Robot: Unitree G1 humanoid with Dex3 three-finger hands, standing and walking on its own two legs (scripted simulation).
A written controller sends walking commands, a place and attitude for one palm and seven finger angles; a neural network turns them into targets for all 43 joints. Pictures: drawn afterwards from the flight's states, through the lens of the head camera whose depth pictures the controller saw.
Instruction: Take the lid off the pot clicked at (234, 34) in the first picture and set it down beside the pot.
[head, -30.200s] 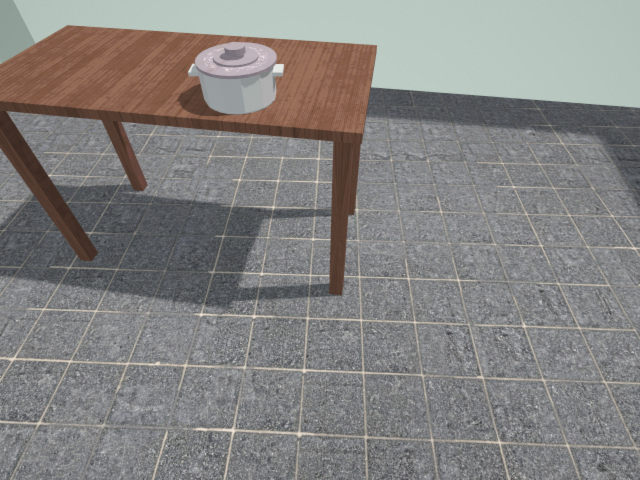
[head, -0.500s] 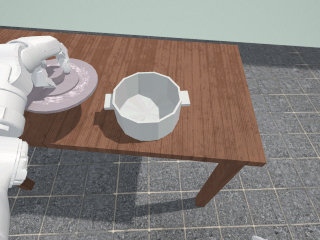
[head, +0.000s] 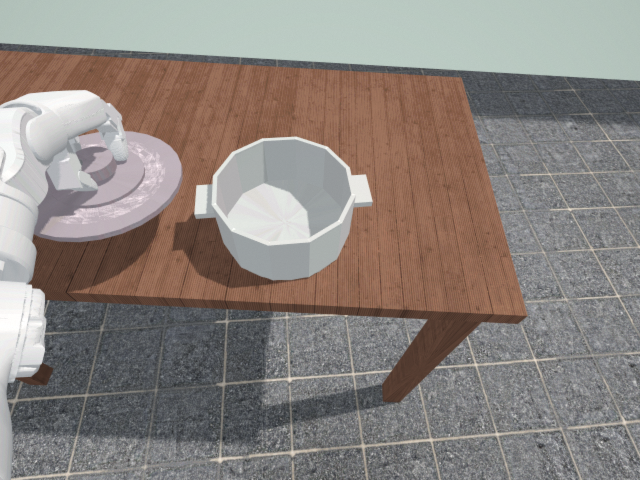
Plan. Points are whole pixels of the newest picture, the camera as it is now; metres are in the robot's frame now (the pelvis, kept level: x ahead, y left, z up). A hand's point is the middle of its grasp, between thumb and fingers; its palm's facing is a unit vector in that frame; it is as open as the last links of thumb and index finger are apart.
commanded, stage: lower the lid onto the table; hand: left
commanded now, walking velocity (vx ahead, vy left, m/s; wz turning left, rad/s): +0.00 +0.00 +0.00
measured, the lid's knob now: (92, 164) +0.49 +0.27 +0.09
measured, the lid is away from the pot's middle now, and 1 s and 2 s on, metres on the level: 0.24 0.24 0.24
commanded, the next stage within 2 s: open the fingers wide in 1.40 s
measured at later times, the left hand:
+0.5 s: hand (95, 179) +0.48 +0.27 +0.08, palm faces -0.47 -0.07 -0.88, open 8.2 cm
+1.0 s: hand (105, 193) +0.47 +0.27 +0.06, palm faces -0.48 -0.06 -0.87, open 8.2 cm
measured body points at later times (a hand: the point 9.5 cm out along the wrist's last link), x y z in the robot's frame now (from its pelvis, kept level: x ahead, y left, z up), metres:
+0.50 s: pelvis +0.01 +0.00 +0.00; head +0.09 +0.01 +0.44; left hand +0.50 +0.27 +0.14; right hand +0.04 -0.28 -0.13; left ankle -0.04 +0.06 -0.74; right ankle +0.00 -0.15 -0.74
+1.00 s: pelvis +0.01 -0.01 -0.01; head +0.10 +0.00 +0.43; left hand +0.49 +0.27 +0.11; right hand +0.02 -0.29 -0.13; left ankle -0.04 +0.06 -0.74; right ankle +0.00 -0.15 -0.74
